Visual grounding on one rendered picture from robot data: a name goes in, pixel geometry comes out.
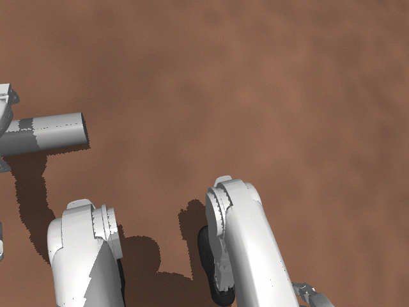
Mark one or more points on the left robot hand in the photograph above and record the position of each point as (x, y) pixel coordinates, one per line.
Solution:
(8, 97)

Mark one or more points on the right robot foot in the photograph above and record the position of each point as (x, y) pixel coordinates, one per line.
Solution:
(222, 298)

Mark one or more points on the bottle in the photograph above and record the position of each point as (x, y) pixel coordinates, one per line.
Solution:
(43, 133)

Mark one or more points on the right robot hand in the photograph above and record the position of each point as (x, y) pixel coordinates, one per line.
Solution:
(308, 294)

